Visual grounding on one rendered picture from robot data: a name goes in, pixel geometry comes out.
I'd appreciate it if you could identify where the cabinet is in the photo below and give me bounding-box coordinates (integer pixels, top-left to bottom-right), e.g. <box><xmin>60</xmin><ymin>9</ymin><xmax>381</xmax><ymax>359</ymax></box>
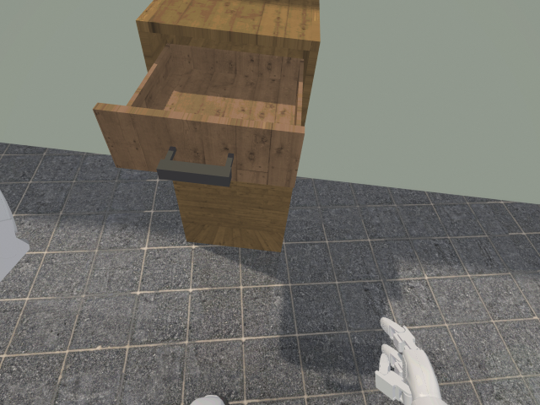
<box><xmin>136</xmin><ymin>0</ymin><xmax>321</xmax><ymax>252</ymax></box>

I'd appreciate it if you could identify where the handle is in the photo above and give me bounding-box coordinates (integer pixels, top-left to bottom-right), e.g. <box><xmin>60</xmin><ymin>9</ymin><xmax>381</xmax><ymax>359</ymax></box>
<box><xmin>156</xmin><ymin>147</ymin><xmax>234</xmax><ymax>187</ymax></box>

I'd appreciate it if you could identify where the robot left hand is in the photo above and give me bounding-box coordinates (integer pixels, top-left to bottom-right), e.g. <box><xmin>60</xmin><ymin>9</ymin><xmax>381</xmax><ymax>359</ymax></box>
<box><xmin>0</xmin><ymin>190</ymin><xmax>30</xmax><ymax>282</ymax></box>

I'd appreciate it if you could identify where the drawer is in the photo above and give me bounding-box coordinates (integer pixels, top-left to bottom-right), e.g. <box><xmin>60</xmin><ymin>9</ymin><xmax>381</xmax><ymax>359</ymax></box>
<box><xmin>93</xmin><ymin>43</ymin><xmax>305</xmax><ymax>188</ymax></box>

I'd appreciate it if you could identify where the robot right hand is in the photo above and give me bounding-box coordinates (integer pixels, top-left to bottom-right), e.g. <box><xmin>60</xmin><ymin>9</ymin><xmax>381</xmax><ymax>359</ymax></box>
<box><xmin>375</xmin><ymin>317</ymin><xmax>442</xmax><ymax>405</ymax></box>

